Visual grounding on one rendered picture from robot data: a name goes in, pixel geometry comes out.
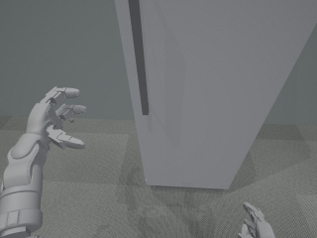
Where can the fridge door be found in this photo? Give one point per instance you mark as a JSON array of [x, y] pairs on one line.
[[214, 68]]

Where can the left robot forearm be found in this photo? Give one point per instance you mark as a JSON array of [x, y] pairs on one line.
[[22, 187]]

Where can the left robot hand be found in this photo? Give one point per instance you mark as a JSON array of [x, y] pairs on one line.
[[43, 116]]

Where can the handle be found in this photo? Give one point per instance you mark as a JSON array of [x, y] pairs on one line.
[[136, 24]]

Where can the right robot hand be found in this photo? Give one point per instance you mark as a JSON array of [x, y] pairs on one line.
[[262, 229]]

